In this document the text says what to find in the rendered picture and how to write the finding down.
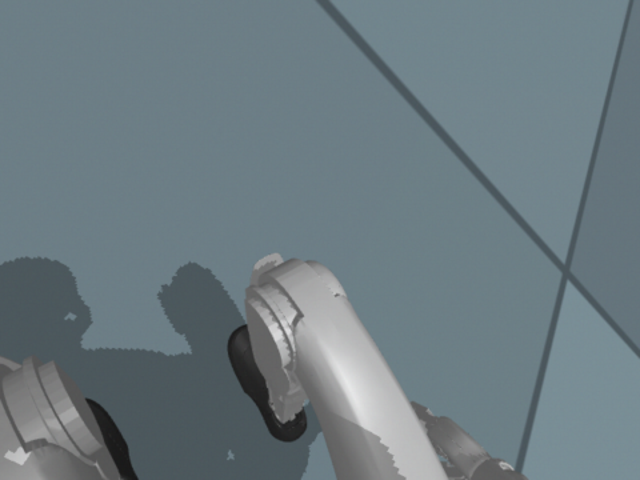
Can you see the right robot foot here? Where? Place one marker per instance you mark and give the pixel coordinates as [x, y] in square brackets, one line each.
[254, 385]

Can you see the right robot arm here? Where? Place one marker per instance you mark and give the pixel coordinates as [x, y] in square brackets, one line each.
[496, 469]

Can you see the left robot foot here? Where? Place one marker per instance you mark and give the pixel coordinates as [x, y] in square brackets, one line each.
[113, 440]

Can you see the right robot hand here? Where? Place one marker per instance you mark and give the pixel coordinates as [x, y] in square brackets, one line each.
[453, 443]

